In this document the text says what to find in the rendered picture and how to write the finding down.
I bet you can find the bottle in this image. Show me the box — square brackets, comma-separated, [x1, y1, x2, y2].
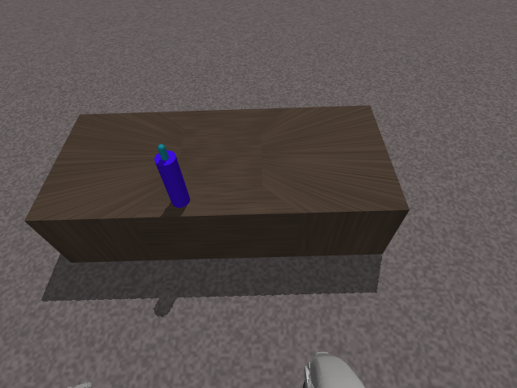
[154, 144, 190, 208]

